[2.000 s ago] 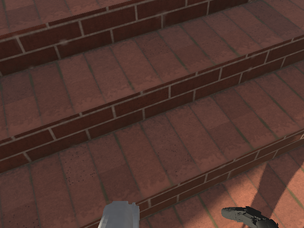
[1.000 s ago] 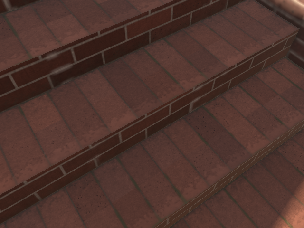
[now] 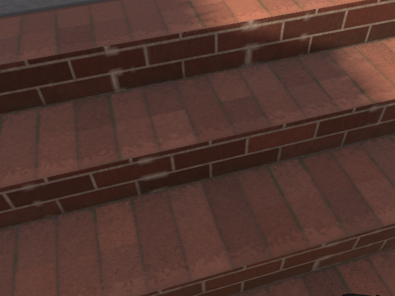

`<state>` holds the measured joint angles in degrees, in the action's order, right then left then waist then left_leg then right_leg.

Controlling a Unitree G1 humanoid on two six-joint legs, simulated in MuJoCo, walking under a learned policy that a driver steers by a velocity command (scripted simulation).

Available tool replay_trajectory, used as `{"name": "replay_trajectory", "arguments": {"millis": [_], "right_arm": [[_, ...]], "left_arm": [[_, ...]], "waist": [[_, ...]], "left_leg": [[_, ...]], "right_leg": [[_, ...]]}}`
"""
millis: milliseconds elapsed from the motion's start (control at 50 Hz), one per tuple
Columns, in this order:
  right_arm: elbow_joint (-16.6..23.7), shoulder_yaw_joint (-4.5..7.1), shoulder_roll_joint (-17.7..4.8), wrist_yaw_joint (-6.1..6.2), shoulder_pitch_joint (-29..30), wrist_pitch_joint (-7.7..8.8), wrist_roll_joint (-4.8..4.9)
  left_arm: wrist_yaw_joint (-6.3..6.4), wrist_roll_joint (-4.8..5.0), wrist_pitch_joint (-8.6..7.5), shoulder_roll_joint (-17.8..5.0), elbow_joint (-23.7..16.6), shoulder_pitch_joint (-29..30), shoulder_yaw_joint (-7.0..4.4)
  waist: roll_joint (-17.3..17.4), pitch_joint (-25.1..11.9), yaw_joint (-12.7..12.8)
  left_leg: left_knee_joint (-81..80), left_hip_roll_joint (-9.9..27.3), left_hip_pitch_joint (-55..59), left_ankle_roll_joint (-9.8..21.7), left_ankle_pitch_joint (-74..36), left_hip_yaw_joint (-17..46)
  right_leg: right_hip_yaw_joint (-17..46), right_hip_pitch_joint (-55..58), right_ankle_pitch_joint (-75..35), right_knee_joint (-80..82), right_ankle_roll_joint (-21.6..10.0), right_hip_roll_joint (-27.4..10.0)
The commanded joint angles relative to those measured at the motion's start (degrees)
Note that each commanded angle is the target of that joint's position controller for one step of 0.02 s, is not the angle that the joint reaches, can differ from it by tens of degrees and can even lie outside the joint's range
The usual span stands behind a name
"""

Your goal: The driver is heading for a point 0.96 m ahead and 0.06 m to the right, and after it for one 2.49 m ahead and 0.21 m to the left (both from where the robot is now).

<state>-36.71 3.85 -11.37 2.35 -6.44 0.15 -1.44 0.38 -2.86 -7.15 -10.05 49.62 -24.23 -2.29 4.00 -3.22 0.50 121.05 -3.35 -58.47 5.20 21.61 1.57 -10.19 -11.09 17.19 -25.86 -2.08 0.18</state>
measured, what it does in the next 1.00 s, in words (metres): climbs: left foot 0.17 m higher, then right foot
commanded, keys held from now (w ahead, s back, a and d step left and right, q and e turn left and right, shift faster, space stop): q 0.16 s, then no key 0.04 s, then e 0.80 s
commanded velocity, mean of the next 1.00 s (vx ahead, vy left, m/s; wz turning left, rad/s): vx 0.05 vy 0.00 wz -0.12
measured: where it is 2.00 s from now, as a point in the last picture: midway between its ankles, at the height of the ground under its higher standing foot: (268, 293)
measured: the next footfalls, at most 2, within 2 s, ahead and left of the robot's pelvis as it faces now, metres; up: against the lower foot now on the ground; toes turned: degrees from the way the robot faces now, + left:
left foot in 0.22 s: +0.26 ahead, +0.12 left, +0.17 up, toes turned +12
right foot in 0.88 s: +0.30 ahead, -0.09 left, +0.17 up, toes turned -15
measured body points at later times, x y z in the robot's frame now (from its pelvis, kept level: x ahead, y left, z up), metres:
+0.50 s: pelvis +0.17 +0.05 +0.13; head +0.20 +0.07 +0.58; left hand +0.29 +0.29 +0.01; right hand +0.29 -0.17 +0.01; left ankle +0.22 +0.11 -0.57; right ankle +0.19 -0.10 -0.40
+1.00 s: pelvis +0.25 +0.02 +0.16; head +0.26 -0.01 +0.61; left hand +0.46 +0.23 +0.08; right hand +0.33 -0.26 +0.04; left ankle +0.20 +0.14 -0.46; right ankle +0.26 -0.07 -0.57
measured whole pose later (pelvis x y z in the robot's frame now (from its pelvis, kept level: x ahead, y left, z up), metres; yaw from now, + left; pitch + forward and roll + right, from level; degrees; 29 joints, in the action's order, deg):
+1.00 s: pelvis +0.25 +0.02 +0.16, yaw -13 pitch +1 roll +0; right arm -39.2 3.8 -13.3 2.2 -12.4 -1.1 -1.2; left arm 1.3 -1.9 0.4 -11.3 35.0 -10.9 -3.6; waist 3.0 -0.2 1.0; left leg 76.7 3.5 -29.3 -3.4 25.6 -4.1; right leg -3.0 -21.6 16.4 -36.3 -3.9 1.6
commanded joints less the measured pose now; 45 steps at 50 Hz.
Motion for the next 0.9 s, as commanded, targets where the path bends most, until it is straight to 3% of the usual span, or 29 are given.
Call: {"name": "replay_trajectory", "arguments": {"millis": [20, 60, 100, 120, 140, 160, 180, 200, 220, 240, 260, 280, 300, 320, 340, 360, 400, 440, 480, 500, 580, 620, 660, 740, 820, 840, 860, 880, 900], "right_arm": [[9.3, -2.84, 4.9, 1.17, 9.8, -0.94, -0.61], [12.3, -3.54, 5.2, 0.96, 14.2, -1.57, -0.91], [15.7, -4.58, 5.4, 0.06, 19.6, -1.99, -1.16], [16.8, -5.5, 5.6, -1.26, 19.2, -2.56, -0.11], [16.7, -5.93, 6.2, -1.83, 20.6, -2.99, 0.73], [15.1, -5.54, 5.5, -2.08, 15.9, -3.02, 2.1], [11.7, -5.03, 5.2, -1.61, 8.6, -3.4, 2.17], [9.2, -4.07, 2.9, -1.17, -0.9, -3.4, 2.54], [6.7, -2.95, -0.6, -1.08, -8.8, -2.42, 1.53], [6.2, -1.11, -4.9, -1.28, -11.0, -1.01, 0.37], [4.8, 1.23, -12.5, -0.81, -10.3, -0.69, -0.44], [5.2, 0.57, -7.4, -0.05, -7.3, -1.08, -0.16], [4.4, 0.18, -6.0, -0.1, -1.5, -0.97, -0.72], [2.4, -0.61, -2.5, -0.11, 1.3, -0.58, -0.38], [0.0, -1.71, 0.6, 0.1, 1.9, 0.3, 0.07], [-1.0, -2.1, 1.9, -0.1, 1.7, 0.99, 0.22], [-3.6, -1.82, 1.5, -1.17, -0.4, 3.34, -0.3], [-6.2, -1.18, 0.7, -1.63, -3.5, 4.48, -0.23], [-7.4, -0.85, 0.0, -0.95, -6.0, 4.95, 0.15], [-6.0, -0.97, -0.2, -0.08, -6.0, 4.91, 0.47], [-4.1, -0.66, -2.0, 2.31, -8.5, 5.18, 0.38], [-3.0, -0.39, -2.8, 2.55, -8.5, 5.4, -0.02], [-1.7, -0.15, -3.0, 2.58, -7.9, 5.33, -0.46], [0.9, 0.63, -5.3, 2.46, -9.0, 4.05, -1.36], [0.4, 1.47, -8.0, 1.43, -11.3, 1.48, -1.02], [-0.2, 1.66, -9.2, 1.36, -11.4, 0.52, -0.68], [-1.5, 1.86, -9.3, 0.94, -13.1, -0.39, -0.45], [-1.8, 1.49, -7.9, 0.58, -13.8, -0.58, -0.1], [4.6, 0.11, -3.7, 0.03, -7.1, -0.07, 1.56]], "left_arm": [[-0.68, -0.15, -1.5, -4.6, 0.9, -3.6, -0.37], [-0.64, 0.82, -1.15, -4.2, 2.2, -3.0, 0.03], [0.65, 1.39, 0.49, -4.9, 4.0, -4.8, 0.02], [1.97, 2.3, 1.28, -7.3, 3.0, -3.9, -0.3], [2.62, 2.51, 2.08, -8.3, 3.0, -5.5, -0.48], [2.71, 2.71, 2.1, -10.8, 0.6, -1.4, -0.93], [2.99, 3.03, 1.78, -14.1, 0.0, -1.9, -1.79], [2.51, 4.03, 1.6, -17.0, -0.5, -0.8, -2.67], [0.95, 5.12, 1.73, -17.1, -1.6, 1.1, -2.93], [-0.13, 4.64, 0.8, -15.6, -3.6, 1.2, -2.72], [-2.28, 4.74, 0.9, -8.0, -9.7, 4.1, -1.01], [-2.64, 2.14, 1.95, -5.6, -7.4, 2.2, -0.72], [-1.97, 2.3, 3.47, -3.0, -9.2, 2.9, -0.78], [-0.76, 1.12, 4.57, -2.8, -10.8, 5.6, -0.91], [0.41, 0.16, 5.33, -1.2, -11.3, 5.7, -0.69], [1.04, -0.32, 6.1, -1.2, -10.6, 1.7, -0.94], [1.81, 0.21, 6.51, -0.2, -9.7, -1.2, -0.83], [2.07, -0.05, 6.6, 1.6, -11.5, 1.6, -0.38], [2.42, -0.24, 7.21, 1.1, -12.9, 5.7, -0.58], [2.49, 0.12, 7.71, -0.2, -12.9, 6.4, -0.93], [2.07, 0.27, 9.29, -2.4, -13.3, 10.4, -2.15], [2.06, 0.34, 10.15, -2.0, -13.5, 12.0, -2.37], [1.83, 0.11, 10.69, -1.8, -13.5, 12.7, -2.61], [-0.26, 0.75, 11.15, -1.1, -16.0, 17.3, -2.03], [-0.81, 2.25, 10.27, -2.4, -16.4, 16.6, -2.4], [-1.15, 2.44, 9.77, -2.4, -16.6, 16.2, -2.21], [-1.25, 2.26, 8.63, -2.8, -15.3, 13.5, -2.31], [-1.32, 1.26, 7.11, -5.1, -14.3, 9.1, -3.06], [-0.37, 0.59, 6.5, -13.4, -14.7, 6.2, -4.93]], "waist": [[-7.2, 8.8, -1.1], [-4.8, 10.7, -2.4], [-5.8, 10.1, -1.4], [-8.7, 7.9, -1.4], [-8.9, 4.8, 1.1], [-9.5, 3.2, -0.9], [-14.1, -3.7, -3.0], [-19.4, -10.8, -6.0], [-19.4, -16.3, -8.7], [-17.2, -17.9, -10.8], [9.8, -21.5, -9.1], [0.7, -25.2, -6.7], [-1.6, -16.3, -2.7], [-6.9, -5.1, -0.7], [-6.3, 2.6, 1.4], [-3.1, 4.0, 3.5], [-2.5, 2.7, 4.5], [-2.0, 3.0, 4.8], [-2.0, 3.2, 3.4], [-0.9, 2.5, 2.4], [-0.2, -0.6, -0.4], [1.1, -0.9, -0.8], [1.5, -0.5, -0.9], [3.9, 1.4, -2.9], [5.7, 1.5, -4.5], [5.2, 1.9, -3.6], [1.5, 0.9, -2.4], [-5.6, -1.2, 0.1], [-24.8, -2.4, 2.5]], "left_leg": [[14.6, 0.9, -22.3, 1.2, 4.0, 3.8], [7.1, 2.5, -21.4, 0.9, 3.9, 2.5], [-10.7, 4.9, -16.2, -0.2, 3.7, -5.6], [-24.8, 7.3, -7.0, 0.2, 5.4, -8.9], [-31.5, 6.3, 0.1, 1.1, 7.0, -12.0], [-43.5, 5.1, 12.5, 2.1, 9.9, -14.7], [-43.0, 0.6, 22.3, 2.6, 8.0, -17.7], [-48.2, -1.1, 29.8, 3.9, 6.9, -14.9], [-60.3, -2.8, 40.9, 5.3, 2.6, -11.7], [-71.4, 2.1, 52.8, 8.1, -1.1, 4.7], [-89.6, 22.3, 59.5, 16.7, -27.1, 36.9], [-92.1, 21.2, 50.4, 14.6, -23.1, 38.0], [-92.5, 21.5, 41.2, 13.4, -7.5, 31.4], [-90.1, 20.1, 33.1, 9.5, -2.2, 25.8], [-87.2, 16.9, 26.3, 6.7, -4.4, 19.5], [-87.9, 15.9, 24.5, 5.5, -10.1, 15.0], [-89.9, 16.9, 25.3, 5.5, -12.7, 11.4], [-91.0, 16.3, 29.8, 3.8, -11.2, 7.6], [-92.8, 16.9, 33.3, 3.8, -10.8, 5.2], [-94.8, 17.9, 35.5, 4.5, -17.2, 3.7], [-98.1, 20.3, 45.4, 7.2, -22.9, 1.6], [-98.0, 20.9, 47.4, 7.9, -22.2, 0.3], [-98.2, 21.2, 48.0, 7.5, -18.9, -2.1], [-98.4, 22.3, 50.6, 5.6, -16.5, -5.9], [-94.2, 23.9, 50.2, 4.1, -25.1, -8.3], [-91.9, 23.1, 51.4, 2.8, -26.4, -9.3], [-85.9, 21.1, 50.6, 0.8, -25.8, -11.7], [-74.2, 18.4, 43.2, -2.0, -20.4, -13.9], [-61.5, 8.6, 21.8, -7.9, 3.1, -15.7]], "right_leg": [[12.7, 4.9, -14.9, 13.7, -6.9, -20.8], [7.8, 2.1, -19.7, 14.8, -5.0, -18.1], [2.9, 1.7, -21.9, 18.4, -4.2, -13.1], [-0.1, 1.9, -30.3, 22.8, -5.8, -12.3], [-1.0, 4.6, -37.6, 24.3, -7.2, -11.9], [-4.0, 3.8, -60.3, 20.3, -7.0, -12.7], [-3.8, 7.4, -90.0, 12.9, -7.2, -15.1], [-2.4, 12.5, -103.4, 2.5, -6.5, -16.5], [-1.9, 12.8, -98.8, -10.2, -4.5, -15.1], [1.5, -1.7, -75.5, -27.4, -1.2, -11.8], [4.0, -22.6, 0.3, -56.1, 4.0, 3.6], [20.5, -18.4, -2.3, -70.1, 2.4, 2.2], [19.4, -23.2, -6.2, -73.8, 2.5, 1.1], [17.0, -26.6, -10.0, -72.7, 1.9, -0.8], [18.3, -28.4, -11.1, -70.9, 1.0, -0.7], [18.1, -28.4, -9.7, -73.1, 0.6, 0.5], [18.3, -31.5, -9.9, -77.3, -0.7, 2.7], [19.4, -37.9, -11.9, -74.0, -0.2, 1.5], [18.0, -42.9, -14.0, -73.9, 0.9, 1.6], [16.4, -41.8, -13.4, -68.5, 2.3, 1.7], [13.0, -42.1, -10.6, -63.3, 4.4, -0.6], [12.0, -41.5, -9.9, -62.9, 4.1, -1.2], [10.7, -38.6, -9.3, -58.8, 3.8, -2.2], [7.5, -30.4, -1.1, -36.2, 3.2, -4.5], [0.1, -17.0, 8.1, -18.4, 1.2, -0.4], [0.0, -15.0, 6.3, -9.8, 0.4, 0.1], [0.9, -8.9, -0.8, -1.2, 0.0, 1.3], [9.7, 0.7, -8.1, 2.6, -0.2, -2.2], [33.5, 11.4, -36.8, 2.6, -8.8, -17.5]]}}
